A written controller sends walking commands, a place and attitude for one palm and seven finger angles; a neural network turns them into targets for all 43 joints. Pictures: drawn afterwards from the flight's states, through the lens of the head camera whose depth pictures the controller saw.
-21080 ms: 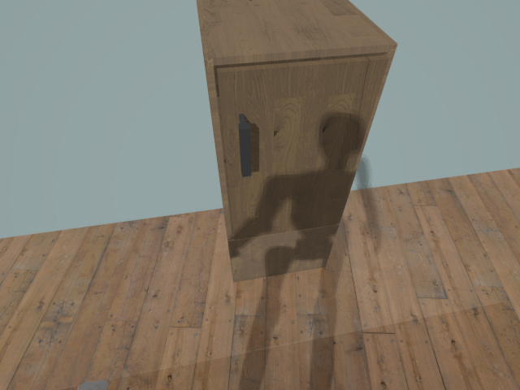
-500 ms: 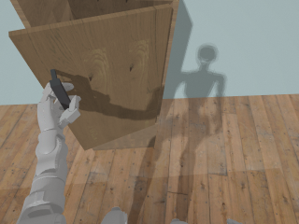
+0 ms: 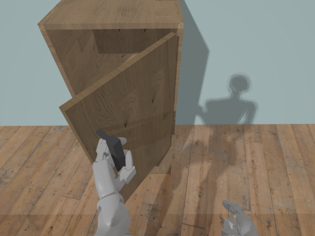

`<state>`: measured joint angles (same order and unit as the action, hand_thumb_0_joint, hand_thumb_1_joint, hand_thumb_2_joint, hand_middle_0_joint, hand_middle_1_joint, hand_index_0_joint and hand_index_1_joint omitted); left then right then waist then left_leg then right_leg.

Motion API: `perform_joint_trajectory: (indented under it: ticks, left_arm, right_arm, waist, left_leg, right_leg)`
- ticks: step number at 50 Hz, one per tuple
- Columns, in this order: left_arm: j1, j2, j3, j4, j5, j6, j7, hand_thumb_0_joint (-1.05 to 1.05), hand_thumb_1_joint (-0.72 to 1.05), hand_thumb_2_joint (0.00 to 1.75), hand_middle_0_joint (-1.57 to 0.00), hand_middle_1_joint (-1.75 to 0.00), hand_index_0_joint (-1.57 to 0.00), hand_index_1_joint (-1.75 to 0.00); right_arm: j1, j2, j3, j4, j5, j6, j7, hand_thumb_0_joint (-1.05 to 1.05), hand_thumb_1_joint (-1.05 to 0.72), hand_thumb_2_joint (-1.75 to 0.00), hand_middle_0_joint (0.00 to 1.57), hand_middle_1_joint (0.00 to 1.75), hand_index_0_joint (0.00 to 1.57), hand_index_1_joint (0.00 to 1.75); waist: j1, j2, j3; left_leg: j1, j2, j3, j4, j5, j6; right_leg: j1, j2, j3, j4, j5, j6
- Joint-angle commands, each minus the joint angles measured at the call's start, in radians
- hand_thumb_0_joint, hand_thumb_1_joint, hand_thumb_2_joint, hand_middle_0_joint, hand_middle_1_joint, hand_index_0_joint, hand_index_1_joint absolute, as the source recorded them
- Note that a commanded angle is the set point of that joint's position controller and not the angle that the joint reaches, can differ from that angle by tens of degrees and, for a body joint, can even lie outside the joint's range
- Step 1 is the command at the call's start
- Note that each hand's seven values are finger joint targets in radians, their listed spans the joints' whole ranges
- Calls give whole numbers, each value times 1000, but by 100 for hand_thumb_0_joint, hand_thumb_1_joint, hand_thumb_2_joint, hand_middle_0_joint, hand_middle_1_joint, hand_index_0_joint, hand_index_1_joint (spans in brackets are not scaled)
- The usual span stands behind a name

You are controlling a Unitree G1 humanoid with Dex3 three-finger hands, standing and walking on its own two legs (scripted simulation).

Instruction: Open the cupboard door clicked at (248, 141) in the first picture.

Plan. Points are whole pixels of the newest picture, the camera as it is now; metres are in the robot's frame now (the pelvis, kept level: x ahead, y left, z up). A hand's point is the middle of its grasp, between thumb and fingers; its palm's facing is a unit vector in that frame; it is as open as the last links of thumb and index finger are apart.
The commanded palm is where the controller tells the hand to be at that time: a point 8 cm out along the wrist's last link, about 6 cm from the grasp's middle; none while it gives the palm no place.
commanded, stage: open thumb and fingers to let go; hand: left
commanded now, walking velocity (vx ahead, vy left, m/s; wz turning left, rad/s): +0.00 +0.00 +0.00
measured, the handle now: (112, 152) +0.31 +0.12 +0.06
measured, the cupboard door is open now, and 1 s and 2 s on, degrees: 54 52 54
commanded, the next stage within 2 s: slide the hand sideways off the handle in 0.82 s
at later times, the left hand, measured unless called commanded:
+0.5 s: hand (127, 164) +0.28 +0.08 +0.06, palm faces +0.38 -0.92 +0.01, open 12.1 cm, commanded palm +0.24 +0.14 +0.05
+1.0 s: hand (124, 167) +0.28 +0.09 +0.06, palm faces +0.20 -0.98 -0.03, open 15.2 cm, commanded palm +0.25 +0.13 +0.05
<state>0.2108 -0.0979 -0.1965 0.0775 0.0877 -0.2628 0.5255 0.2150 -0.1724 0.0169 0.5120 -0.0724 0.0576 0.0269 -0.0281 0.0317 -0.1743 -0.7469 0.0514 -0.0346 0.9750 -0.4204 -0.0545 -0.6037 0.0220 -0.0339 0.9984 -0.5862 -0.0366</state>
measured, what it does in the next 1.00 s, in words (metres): stands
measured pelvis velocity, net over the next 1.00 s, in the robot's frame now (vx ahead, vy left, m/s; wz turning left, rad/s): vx -0.02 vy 0.02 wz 0.01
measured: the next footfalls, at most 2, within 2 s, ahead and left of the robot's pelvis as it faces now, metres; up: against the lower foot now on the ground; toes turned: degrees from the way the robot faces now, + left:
none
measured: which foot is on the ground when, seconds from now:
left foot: down 0.00-1.00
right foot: down 0.00-1.00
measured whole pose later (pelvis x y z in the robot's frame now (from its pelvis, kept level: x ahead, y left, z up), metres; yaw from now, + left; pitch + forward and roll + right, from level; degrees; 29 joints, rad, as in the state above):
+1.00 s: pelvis -0.02 +0.02 -0.01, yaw +1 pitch +12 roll -1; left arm 0.08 -0.05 -0.21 0.16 0.10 -0.30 0.40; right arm 0.20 -0.17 0.02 0.55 -0.06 0.06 0.02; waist -0.01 0.03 -0.17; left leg -0.82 0.03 -0.04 1.03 -0.41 -0.03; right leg -0.66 0.00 -0.04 1.04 -0.58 -0.01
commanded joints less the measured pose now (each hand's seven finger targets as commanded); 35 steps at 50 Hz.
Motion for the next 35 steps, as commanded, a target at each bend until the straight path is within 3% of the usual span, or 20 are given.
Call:
perform_joint_trajectory:
  ticks: [1, 2, 4, 10, 17, 18, 20, 22, 26, 29, 31, 35]
  left_arm:
    - [-286, -55, -2, -190, 44, -64, 63, 0, 83, 87, -40, -134, -40, -134]
    - [-257, -34, 24, -160, 36, -61, 62, 0, 76, 84, -39, -134, -39, -134]
    - [-277, -12, 36, -178, 20, -65, 52, 0, 62, 78, -38, -132, -38, -132]
    - [-277, 17, 61, -155, -10, -73, 8, 0, 20, 60, -35, -127, -35, -127]
    - [-240, 35, 97, -135, -39, -109, -15, 0, -29, 39, -32, -122, -32, -122]
    - [-238, 22, 84, -138, -38, -110, -15, 0, -36, 36, -31, -122, -31, -122]
    - [-268, 25, 86, -129, -36, -116, -10, 0, -50, 30, -30, -120, -30, -120]
    - [-261, 24, 89, -120, -34, -119, -6, 0, -50, 30, -30, -120, -30, -120]
    - [-268, 43, 106, -105, -23, -119, 4, 0, -50, 30, -27, -100, -27, -100]
    - [-293, 14, 80, -114, -27, -114, 6, 0, -50, 30, -24, -85, -24, -85]
    - [-286, 25, 91, -90, -21, -106, 14, 0, -50, 30, -22, -75, -22, -75]
    - [-319, -18, 51, -108, -8, -95, 29, 0, -50, 30, -19, -55, -19, -55]
  right_arm:
    - [-91, -84, -42, -108, -11, -72, -20, 0, -90, -90, 20, 30, 20, 30]
    - [-100, -88, -45, -103, -8, -74, -23, 0, -90, -90, 20, 30, 20, 30]
    - [-88, -89, -46, -95, -5, -73, -28, 0, -90, -90, 20, 30, 20, 30]
    - [-73, -95, -50, -83, 1, -62, -35, 0, -90, -90, 20, 30, 20, 30]
    - [-77, -97, -54, -83, 4, -61, -33, 0, -90, -90, 20, 30, 20, 30]
    - [-80, -96, -54, -88, 6, -61, -31, 0, -90, -90, 20, 30, 20, 30]
    - [-80, -100, -55, -84, 5, -61, -31, 0, -90, -90, 20, 30, 20, 30]
    - [-86, -98, -55, -87, 4, -61, -30, 0, -90, -90, 20, 30, 20, 30]
    - [-81, -98, -57, -84, 4, -57, -31, 0, -90, -90, 20, 30, 20, 30]
    - [-91, -98, -55, -87, 5, -53, -31, 0, -90, -90, 20, 30, 20, 30]
    - [-92, -99, -55, -88, 6, -50, -33, 0, -90, -90, 20, 30, 20, 30]
    - [-95, -98, -54, -94, 5, -49, -28, 0, -90, -90, 20, 30, 20, 30]
  waist:
    - [-20, -122, -150]
    - [-1, -137, -162]
    - [0, -131, -195]
    - [2, -150, -186]
    - [18, -161, -192]
    - [19, -136, -185]
    - [8, -153, -172]
    - [15, -156, -171]
    - [19, -157, -182]
    - [16, -125, -187]
    - [18, -132, -156]
    - [16, -90, -186]
  left_leg:
    - [143, -52, 18, -22, 189, 64]
    - [137, -54, 20, -26, 183, 61]
    - [140, -60, 23, -24, 199, 62]
    - [129, -61, 19, -29, 214, 62]
    - [116, -61, 18, -34, 216, 60]
    - [123, -61, 20, -37, 214, 61]
    - [125, -60, 20, -34, 198, 62]
    - [113, -60, 21, -35, 189, 62]
    - [118, -58, 21, -37, 198, 63]
    - [137, -60, 28, -38, 197, 64]
    - [134, -55, 25, -45, 193, 64]
    - [167, -53, 28, -49, 211, 64]
  right_leg:
    - [-31, -36, 30, -177, 457, 44]
    - [-21, -39, 41, -184, 461, 47]
    - [14, -53, 60, -187, 528, 57]
    - [52, -71, 82, -195, 622, 71]
    - [71, -73, 87, -189, 632, 72]
    - [59, -69, 79, -186, 619, 68]
    - [34, -67, 74, -191, 581, 69]
    - [35, -66, 76, -194, 547, 66]
    - [30, -57, 64, -186, 526, 57]
    - [13, -52, 54, -184, 509, 54]
    - [-3, -42, 42, -187, 462, 46]
    - [-23, -26, 12, -167, 428, 31]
